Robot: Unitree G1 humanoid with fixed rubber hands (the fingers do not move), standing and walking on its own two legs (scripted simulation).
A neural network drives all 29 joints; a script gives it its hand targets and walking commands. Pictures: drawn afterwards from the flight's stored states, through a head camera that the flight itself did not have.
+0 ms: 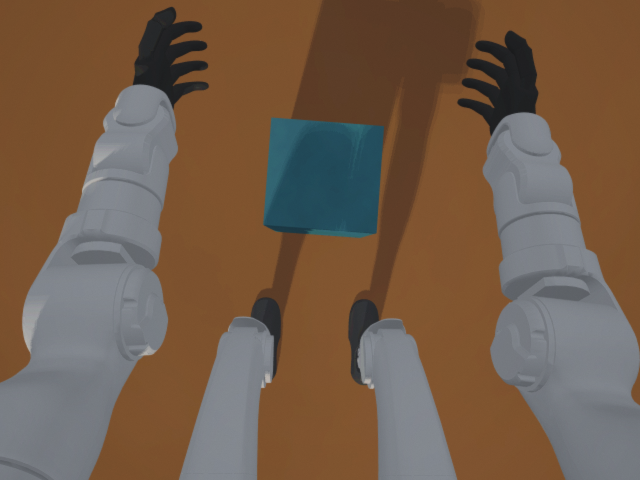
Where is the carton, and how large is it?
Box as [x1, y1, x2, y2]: [263, 117, 383, 237]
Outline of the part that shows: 271,117 263,224 276,231 354,237 361,237 375,233 383,126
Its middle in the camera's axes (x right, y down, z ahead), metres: +0.01 -0.12 +0.84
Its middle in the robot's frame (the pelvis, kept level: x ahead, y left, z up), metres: +0.50 -0.01 -0.52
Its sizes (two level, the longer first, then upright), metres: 0.210 0.200 0.250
